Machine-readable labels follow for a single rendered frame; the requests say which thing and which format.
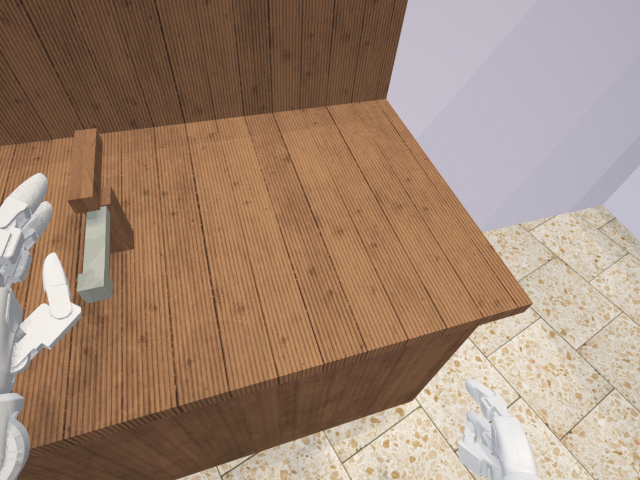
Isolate tap lever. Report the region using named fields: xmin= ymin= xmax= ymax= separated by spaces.
xmin=77 ymin=206 xmax=113 ymax=304

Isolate left robot forearm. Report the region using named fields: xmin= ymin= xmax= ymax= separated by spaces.
xmin=0 ymin=393 xmax=30 ymax=480

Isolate left robot hand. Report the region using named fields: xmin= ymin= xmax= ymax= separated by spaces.
xmin=0 ymin=173 xmax=81 ymax=394

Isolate counter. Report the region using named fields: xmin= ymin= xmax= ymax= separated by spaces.
xmin=0 ymin=0 xmax=533 ymax=480

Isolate right robot hand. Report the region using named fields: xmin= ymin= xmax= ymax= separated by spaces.
xmin=458 ymin=378 xmax=539 ymax=480

